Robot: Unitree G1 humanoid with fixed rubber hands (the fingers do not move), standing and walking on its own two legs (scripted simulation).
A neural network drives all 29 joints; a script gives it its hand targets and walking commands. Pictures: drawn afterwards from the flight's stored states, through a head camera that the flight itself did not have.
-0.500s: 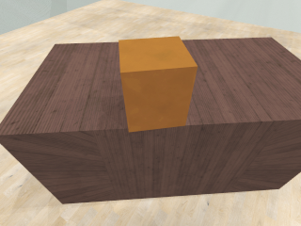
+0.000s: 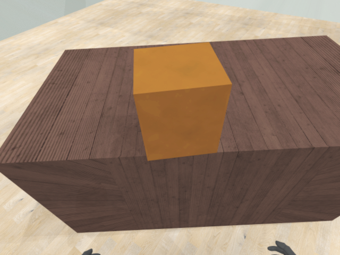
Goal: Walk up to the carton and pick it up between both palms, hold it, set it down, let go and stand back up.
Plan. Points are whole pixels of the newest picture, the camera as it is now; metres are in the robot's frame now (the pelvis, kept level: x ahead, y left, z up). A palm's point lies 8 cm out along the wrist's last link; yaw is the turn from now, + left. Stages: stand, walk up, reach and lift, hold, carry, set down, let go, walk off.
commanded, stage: walk up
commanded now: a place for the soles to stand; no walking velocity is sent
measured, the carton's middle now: (177, 103) +0.50 -0.01 +0.09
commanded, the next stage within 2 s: none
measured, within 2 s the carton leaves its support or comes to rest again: neither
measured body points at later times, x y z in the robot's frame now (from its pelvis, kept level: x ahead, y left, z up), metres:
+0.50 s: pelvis -0.01 +0.01 +0.00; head +0.00 +0.00 +0.45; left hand +0.12 +0.26 -0.10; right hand +0.09 -0.26 -0.11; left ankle -0.06 +0.13 -0.72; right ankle +0.00 -0.11 -0.72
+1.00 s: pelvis +0.05 -0.06 +0.01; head +0.08 -0.08 +0.46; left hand +0.11 +0.21 -0.10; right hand +0.13 -0.33 -0.12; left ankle +0.10 +0.08 -0.66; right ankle +0.07 -0.14 -0.72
